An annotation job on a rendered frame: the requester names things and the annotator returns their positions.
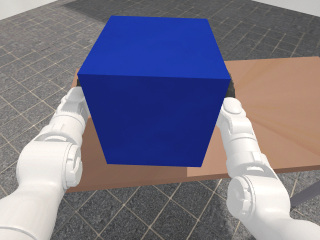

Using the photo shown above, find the robot left forearm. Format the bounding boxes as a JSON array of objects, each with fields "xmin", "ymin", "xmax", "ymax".
[{"xmin": 16, "ymin": 86, "xmax": 90, "ymax": 184}]

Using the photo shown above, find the robot left upper arm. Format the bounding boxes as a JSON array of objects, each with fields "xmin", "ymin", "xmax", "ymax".
[{"xmin": 0, "ymin": 141, "xmax": 83, "ymax": 240}]

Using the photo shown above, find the robot right upper arm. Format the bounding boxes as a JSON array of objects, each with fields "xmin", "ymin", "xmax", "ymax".
[{"xmin": 226, "ymin": 174, "xmax": 320, "ymax": 240}]

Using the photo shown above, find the carton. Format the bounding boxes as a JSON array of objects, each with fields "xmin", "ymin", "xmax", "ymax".
[{"xmin": 77, "ymin": 15, "xmax": 231, "ymax": 168}]

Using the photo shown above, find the table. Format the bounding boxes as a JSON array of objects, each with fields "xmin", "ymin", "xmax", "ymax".
[{"xmin": 65, "ymin": 56, "xmax": 320, "ymax": 207}]

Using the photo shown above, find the right robot hand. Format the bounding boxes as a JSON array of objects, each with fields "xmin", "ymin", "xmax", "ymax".
[{"xmin": 225, "ymin": 72, "xmax": 236, "ymax": 98}]

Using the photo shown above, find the robot right forearm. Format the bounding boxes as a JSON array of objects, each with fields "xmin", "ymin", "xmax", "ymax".
[{"xmin": 216, "ymin": 97, "xmax": 291, "ymax": 212}]

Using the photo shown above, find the left robot hand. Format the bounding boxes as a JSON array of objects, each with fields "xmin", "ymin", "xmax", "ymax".
[{"xmin": 76, "ymin": 78, "xmax": 81, "ymax": 87}]

